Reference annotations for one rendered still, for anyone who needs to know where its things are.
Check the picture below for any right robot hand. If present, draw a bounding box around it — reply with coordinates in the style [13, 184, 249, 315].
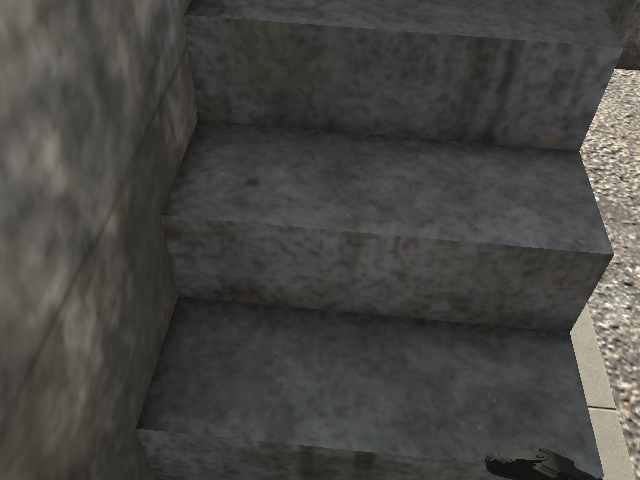
[485, 448, 603, 480]

